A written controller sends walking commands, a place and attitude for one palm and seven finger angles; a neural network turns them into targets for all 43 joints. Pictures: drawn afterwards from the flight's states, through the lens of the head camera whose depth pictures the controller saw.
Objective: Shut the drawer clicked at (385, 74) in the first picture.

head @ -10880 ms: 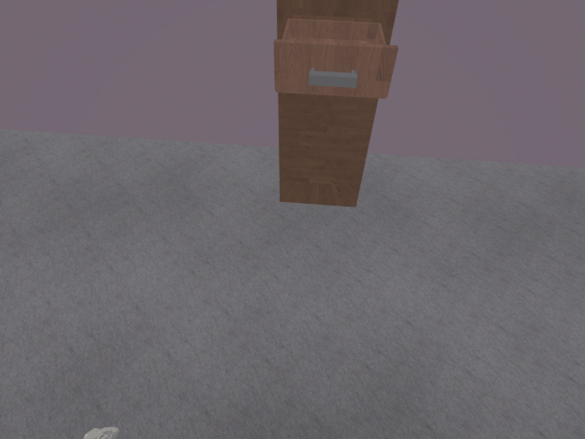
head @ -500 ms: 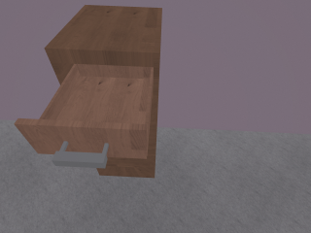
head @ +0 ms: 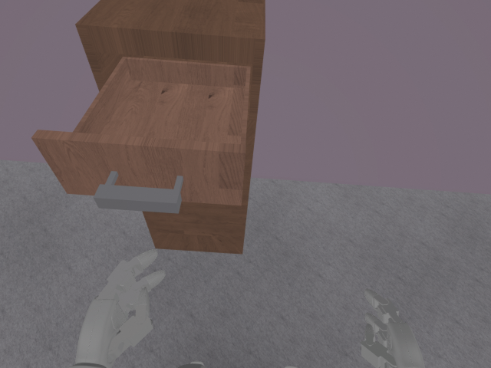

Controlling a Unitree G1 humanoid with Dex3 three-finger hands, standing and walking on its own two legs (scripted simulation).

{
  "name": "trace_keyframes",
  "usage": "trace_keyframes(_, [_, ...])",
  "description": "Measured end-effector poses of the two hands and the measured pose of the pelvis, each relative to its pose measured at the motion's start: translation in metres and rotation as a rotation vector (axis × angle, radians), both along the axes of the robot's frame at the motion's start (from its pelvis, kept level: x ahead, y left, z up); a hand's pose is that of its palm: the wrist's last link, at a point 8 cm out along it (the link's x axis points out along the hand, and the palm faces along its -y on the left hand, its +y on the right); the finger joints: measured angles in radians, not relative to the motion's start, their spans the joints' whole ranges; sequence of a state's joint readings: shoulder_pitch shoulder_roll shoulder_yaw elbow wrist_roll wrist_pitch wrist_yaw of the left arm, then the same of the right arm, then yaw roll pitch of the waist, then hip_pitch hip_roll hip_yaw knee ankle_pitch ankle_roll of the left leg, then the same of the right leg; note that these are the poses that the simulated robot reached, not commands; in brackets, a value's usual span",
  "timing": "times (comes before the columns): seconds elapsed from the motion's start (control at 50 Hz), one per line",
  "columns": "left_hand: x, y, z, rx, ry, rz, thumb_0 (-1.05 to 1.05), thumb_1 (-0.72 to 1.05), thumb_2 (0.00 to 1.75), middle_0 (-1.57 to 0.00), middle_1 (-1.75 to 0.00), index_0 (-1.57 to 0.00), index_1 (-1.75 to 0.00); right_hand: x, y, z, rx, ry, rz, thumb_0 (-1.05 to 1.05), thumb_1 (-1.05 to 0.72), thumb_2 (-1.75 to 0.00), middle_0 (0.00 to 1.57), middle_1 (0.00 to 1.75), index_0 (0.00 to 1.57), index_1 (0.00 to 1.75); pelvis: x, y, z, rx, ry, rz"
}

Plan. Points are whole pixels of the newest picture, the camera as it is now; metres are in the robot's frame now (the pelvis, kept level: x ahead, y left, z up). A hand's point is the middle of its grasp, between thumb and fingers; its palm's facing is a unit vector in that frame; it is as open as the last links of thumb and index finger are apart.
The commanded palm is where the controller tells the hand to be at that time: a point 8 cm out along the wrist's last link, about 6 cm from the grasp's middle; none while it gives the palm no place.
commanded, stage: raise the hand and make a fist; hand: left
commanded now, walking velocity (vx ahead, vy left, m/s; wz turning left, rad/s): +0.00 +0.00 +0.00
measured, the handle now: (143, 188) +0.38 +0.20 +0.08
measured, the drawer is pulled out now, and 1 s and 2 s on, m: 0.28 0.28 0.28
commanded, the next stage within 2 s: bring the fist close to the handle in 1.56 s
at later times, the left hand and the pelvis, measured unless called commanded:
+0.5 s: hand (131, 288) +0.21 +0.17 +0.08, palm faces +0.11 -0.99 -0.08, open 3.8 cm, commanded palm +0.16 +0.21 +0.09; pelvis +0.03 -0.03 +0.00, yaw +1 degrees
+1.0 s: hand (124, 278) +0.20 +0.16 +0.14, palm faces +0.03 -1.00 -0.09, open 3.2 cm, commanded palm +0.15 +0.21 +0.16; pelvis +0.05 -0.02 +0.02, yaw +3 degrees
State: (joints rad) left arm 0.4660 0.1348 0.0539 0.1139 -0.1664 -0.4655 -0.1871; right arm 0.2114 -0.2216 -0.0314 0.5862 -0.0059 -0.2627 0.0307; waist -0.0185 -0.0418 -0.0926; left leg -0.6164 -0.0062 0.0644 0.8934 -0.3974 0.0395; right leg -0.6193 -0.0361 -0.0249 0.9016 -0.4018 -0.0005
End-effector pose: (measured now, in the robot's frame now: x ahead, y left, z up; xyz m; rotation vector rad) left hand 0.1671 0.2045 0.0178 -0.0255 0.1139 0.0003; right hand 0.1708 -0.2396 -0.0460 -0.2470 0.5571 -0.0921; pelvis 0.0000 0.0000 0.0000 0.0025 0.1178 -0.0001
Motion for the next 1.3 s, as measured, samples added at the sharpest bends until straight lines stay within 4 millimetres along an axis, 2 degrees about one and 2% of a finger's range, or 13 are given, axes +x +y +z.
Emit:
trace_keyframes(0.08, [-0.032, 0.006, -0.008, 0.047, -0.034, 0.019, 0.01, 0.9, 0.9, -0.45, -0.58, -0.42, -0.56, 0.028, -0.002, -0.001, -0.049, -0.068, 0.08, 0.01, -0.91, -0.9, 0.2, 0.3, 0.2, 0.3, -0.01, -0.007, -0.02, -0.015, 0.022, 0.024])
trace_keyframes(0.18, [-0.026, 0.015, 0.03, 0.087, -0.205, 0.115, 0.02, 0.9, 0.9, -0.55, -0.68, -0.54, -0.67, 0.043, 0.013, -0.012, -0.012, -0.097, 0.129, 0.01, -0.91, -0.9, 0.2, 0.3, 0.2, 0.3, -0.016, -0.014, -0.028, -0.037, 0.015, 0.06])
trace_keyframes(0.26, [0.002, -0.003, 0.051, 0.088, -0.233, 0.002, 0.02, 0.9, 0.9, -0.62, -0.77, -0.63, -0.76, 0.035, 0.025, -0.019, 0.055, -0.072, 0.124, 0.01, -0.91, -0.9, 0.2, 0.3, 0.2, 0.3, -0.013, -0.019, -0.023, -0.038, 0.01, 0.065])
trace_keyframes(0.34, [0.024, -0.019, 0.046, 0.073, -0.073, -0.111, 0.01, 0.9, 0.9, -0.7, -0.85, -0.71, -0.85, 0.016, 0.021, -0.021, 0.101, -0.011, 0.054, 0.01, -0.91, -0.9, 0.2, 0.3, 0.21, 0.3, -0.002, -0.023, -0.012, -0.024, 0.006, 0.045])
trace_keyframes(0.42, [0.028, -0.008, 0.046, 0.053, 0.025, -0.017, 0.02, 0.9, 0.9, -0.79, -0.94, -0.79, -0.93, 0.001, 0.005, -0.022, 0.097, 0.053, -0.031, 0.01, -0.9, -0.9, 0.21, 0.3, 0.21, 0.3, 0.013, -0.026, -0.002, -0.015, -0.002, 0.027])
trace_keyframes(0.52, [0.016, 0.019, 0.071, 0.126, -0.046, 0.125, 0.02, 0.9, 0.9, -0.88, -1.05, -0.89, -1.04, 0.0, -0.018, -0.023, 0.048, 0.111, -0.059, 0.01, -0.91, -0.9, 0.2, 0.3, 0.2, 0.3, 0.03, -0.029, 0.004, -0.014, 0.001, 0.031])
trace_keyframes(0.58, [0.01, 0.019, 0.082, 0.147, -0.082, 0.102, 0.02, 0.9, 0.9, -0.94, -1.11, -0.95, -1.11, 0.01, -0.026, -0.021, 0.025, 0.103, -0.042, 0.01, -0.91, -0.9, 0.2, 0.3, 0.2, 0.3, 0.036, -0.027, 0.004, -0.02, 0.002, 0.043])
trace_keyframes(0.68, [0.01, 0.001, 0.085, 0.095, -0.069, -0.008, 0.02, 0.91, 0.9, -1.04, -1.22, -1.05, -1.22, 0.039, -0.024, -0.01, 0.026, 0.013, -0.026, 0.01, -0.91, -0.9, 0.2, 0.3, 0.2, 0.3, 0.042, -0.023, 0.007, -0.022, 0.0, 0.048])
trace_keyframes(0.82, [0.014, 0.006, 0.107, 0.119, -0.114, 0.038, 0.02, 0.9, 0.9, -1.19, -1.37, -1.19, -1.37, 0.076, 0.003, 0.014, 0.082, -0.106, 0.02, 0.01, -0.91, -0.9, 0.2, 0.3, 0.2, 0.3, 0.049, -0.022, 0.013, -0.015, -0.021, 0.043])
trace_keyframes(0.94, [0.011, 0.011, 0.126, 0.123, -0.156, 0.057, 0.02, 0.9, 0.9, -1.3, -1.5, -1.31, -1.49, 0.092, 0.027, 0.025, 0.122, -0.156, 0.091, 0.01, -0.91, -0.9, 0.2, 0.3, 0.2, 0.3, 0.052, -0.02, 0.017, -0.021, -0.052, 0.052])
trace_keyframes(1.06, [0.009, 0.004, 0.134, 0.123, -0.123, 0.009, 0.02, 0.9, 0.9, -1.36, -1.57, -1.37, -1.56, 0.09, 0.036, 0.031, 0.133, -0.172, 0.116, 0.01, -0.91, -0.9, 0.2, 0.3, 0.2, 0.3, 0.05, -0.018, 0.022, -0.02, -0.079, 0.052])
trace_keyframes(1.22, [0.007, 0.007, 0.162, 0.157, -0.198, 0.04, 0.02, 0.9, 0.9, -1.39, -1.6, -1.4, -1.59, 0.074, 0.029, 0.03, 0.131, -0.162, 0.106, 0.01, -0.91, -0.9, 0.2, 0.3, 0.2, 0.3, 0.046, -0.019, 0.027, -0.017, -0.108, 0.05])
trace_keyframes(1.3, [0.008, 0.005, 0.157, 0.131, -0.166, 0.035, 0.01, 0.9, 0.9, -1.39, -1.6, -1.4, -1.59, 0.066, 0.022, 0.028, 0.126, -0.148, 0.085, 0.01, -0.91, -0.9, 0.2, 0.3, 0.2, 0.3, 0.044, -0.02, 0.028, -0.015, -0.114, 0.046])
